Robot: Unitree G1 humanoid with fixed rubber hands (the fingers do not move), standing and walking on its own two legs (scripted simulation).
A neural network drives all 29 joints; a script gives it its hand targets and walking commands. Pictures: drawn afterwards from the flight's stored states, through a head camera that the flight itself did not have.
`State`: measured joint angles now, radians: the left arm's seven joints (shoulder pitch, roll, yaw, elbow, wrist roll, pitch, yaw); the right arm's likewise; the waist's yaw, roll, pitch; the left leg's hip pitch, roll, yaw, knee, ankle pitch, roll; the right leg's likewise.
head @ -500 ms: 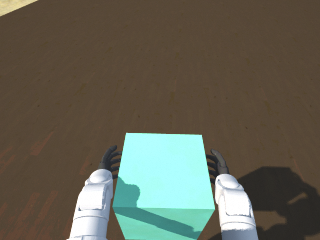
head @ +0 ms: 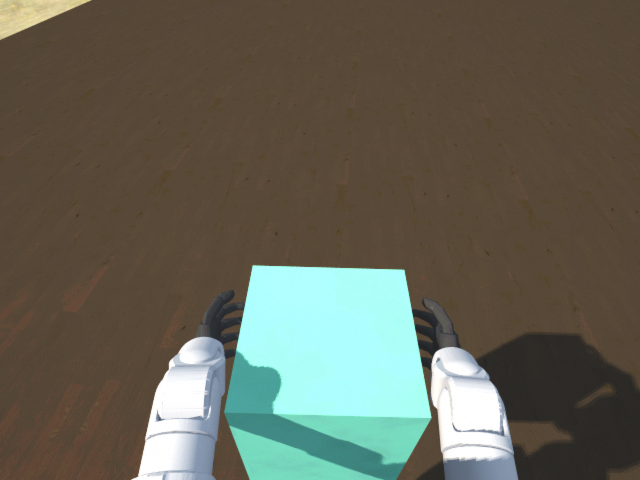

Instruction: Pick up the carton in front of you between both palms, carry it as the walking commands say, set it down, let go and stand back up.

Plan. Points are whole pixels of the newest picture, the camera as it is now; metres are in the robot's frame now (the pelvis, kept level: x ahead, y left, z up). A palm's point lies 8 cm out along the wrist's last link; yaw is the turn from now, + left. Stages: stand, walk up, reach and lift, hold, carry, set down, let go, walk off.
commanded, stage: hold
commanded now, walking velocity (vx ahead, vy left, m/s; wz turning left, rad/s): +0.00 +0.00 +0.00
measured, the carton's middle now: (325, 378) +0.29 +0.00 -0.04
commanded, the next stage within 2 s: set down in 0.52 s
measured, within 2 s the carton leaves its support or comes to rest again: neither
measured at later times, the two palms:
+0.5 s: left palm (200, 359) +0.26 +0.16 +0.05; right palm (445, 362) +0.27 -0.14 +0.05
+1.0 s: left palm (230, 363) +0.32 +0.14 -0.06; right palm (426, 369) +0.32 -0.15 -0.06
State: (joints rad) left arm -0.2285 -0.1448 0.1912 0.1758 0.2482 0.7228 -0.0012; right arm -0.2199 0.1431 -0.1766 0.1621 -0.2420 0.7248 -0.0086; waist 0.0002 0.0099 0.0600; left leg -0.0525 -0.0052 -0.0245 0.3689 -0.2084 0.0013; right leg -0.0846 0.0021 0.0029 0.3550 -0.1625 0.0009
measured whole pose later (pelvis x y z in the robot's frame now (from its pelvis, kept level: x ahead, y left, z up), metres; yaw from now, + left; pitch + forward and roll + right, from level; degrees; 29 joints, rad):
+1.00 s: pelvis -0.01 +0.00 -0.02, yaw +2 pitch +10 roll +0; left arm -0.45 -0.20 0.43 0.52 0.36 0.31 -0.01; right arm -0.45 0.17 -0.43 0.50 -0.37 0.32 0.05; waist -0.02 0.02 0.07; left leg -0.53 -0.04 -0.08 0.65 -0.28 0.00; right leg -0.56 0.04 0.06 0.64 -0.25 0.00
